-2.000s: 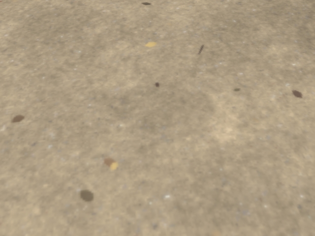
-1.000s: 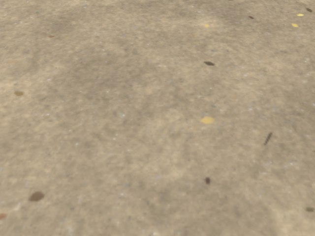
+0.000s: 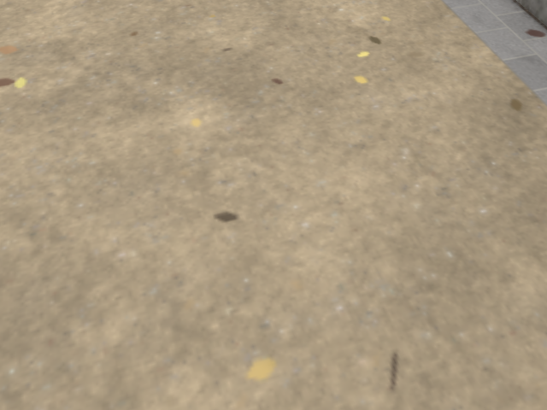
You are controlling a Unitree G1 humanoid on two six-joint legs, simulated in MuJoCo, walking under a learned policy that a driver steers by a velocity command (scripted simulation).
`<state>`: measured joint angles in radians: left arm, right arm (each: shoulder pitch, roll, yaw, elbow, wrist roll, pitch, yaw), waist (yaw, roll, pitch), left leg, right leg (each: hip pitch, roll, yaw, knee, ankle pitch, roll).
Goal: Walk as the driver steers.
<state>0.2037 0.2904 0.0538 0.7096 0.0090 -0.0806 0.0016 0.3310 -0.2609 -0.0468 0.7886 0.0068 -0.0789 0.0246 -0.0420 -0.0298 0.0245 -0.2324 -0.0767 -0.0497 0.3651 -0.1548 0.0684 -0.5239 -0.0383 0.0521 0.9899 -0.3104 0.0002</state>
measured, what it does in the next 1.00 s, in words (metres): walks ahead, turning left: right foot, then left foot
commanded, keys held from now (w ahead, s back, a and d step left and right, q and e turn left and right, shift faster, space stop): w+q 0.74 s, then w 0.06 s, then w+e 0.20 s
